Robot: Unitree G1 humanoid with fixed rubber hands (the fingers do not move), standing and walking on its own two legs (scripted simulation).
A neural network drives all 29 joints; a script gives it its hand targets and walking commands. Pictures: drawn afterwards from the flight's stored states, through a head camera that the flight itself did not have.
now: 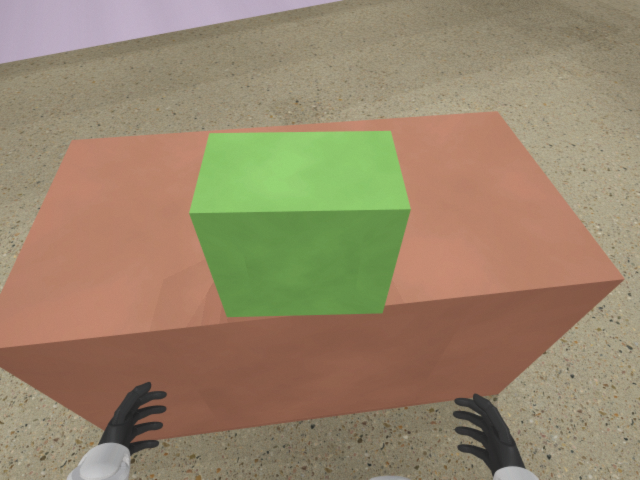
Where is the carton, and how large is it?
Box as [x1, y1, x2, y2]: [189, 131, 410, 316]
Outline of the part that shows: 390,131 209,133 189,213 227,316 382,312 410,210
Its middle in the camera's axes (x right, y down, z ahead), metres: -0.03 -0.01 +0.62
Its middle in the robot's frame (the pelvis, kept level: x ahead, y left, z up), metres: +0.46 +0.02 +0.01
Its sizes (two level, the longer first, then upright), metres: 0.268 0.162 0.258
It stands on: a pedestal, 0.65 m high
